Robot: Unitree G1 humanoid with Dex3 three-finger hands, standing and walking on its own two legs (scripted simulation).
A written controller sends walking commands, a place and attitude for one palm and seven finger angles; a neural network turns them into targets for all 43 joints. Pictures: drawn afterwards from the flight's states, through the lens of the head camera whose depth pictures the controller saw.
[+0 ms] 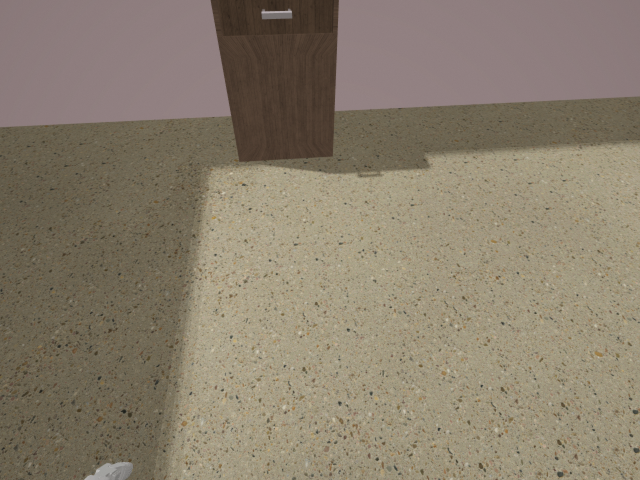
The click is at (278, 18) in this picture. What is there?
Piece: drawer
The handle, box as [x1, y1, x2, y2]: [261, 9, 291, 18]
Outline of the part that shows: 261,12 262,18 291,18 290,9 288,9 287,11 265,11 264,9 262,9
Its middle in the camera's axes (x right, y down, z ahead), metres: -0.18 -0.89 +1.52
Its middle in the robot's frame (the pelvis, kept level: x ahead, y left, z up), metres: +1.73 +0.26 -0.05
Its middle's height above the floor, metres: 0.72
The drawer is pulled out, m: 0.00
